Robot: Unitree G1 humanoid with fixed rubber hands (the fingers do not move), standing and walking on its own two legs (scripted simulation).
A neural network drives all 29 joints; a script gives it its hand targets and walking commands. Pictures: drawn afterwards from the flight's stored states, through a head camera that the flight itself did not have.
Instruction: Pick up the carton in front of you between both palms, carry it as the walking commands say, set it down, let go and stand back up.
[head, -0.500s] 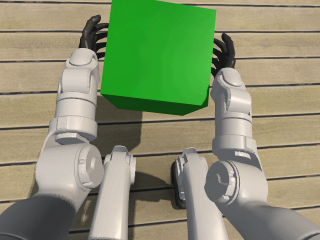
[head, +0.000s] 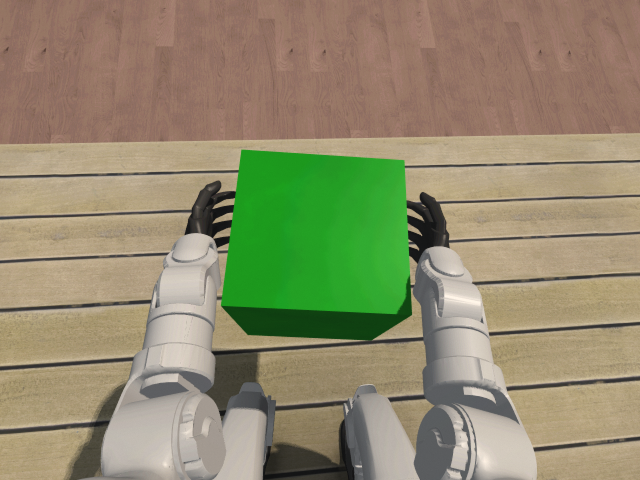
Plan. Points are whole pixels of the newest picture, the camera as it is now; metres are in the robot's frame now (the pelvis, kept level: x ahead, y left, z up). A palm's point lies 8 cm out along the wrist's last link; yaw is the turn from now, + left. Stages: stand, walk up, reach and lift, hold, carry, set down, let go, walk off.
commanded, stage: reach and lift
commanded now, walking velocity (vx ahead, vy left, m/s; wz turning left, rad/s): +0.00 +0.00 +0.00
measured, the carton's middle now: (315, 259) +0.41 +0.00 -0.10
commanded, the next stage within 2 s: hold in 1.58 s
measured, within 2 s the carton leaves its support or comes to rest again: neither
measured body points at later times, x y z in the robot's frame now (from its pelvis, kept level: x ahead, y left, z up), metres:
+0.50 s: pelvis +0.04 -0.01 +0.11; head +0.06 -0.01 +0.56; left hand +0.36 +0.15 +0.11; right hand +0.37 -0.16 +0.11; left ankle +0.07 +0.12 -0.61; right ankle +0.06 -0.14 -0.61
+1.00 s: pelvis +0.04 -0.01 +0.13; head +0.02 +0.00 +0.58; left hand +0.35 +0.15 +0.15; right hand +0.35 -0.15 +0.15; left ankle +0.07 +0.12 -0.61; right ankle +0.06 -0.14 -0.61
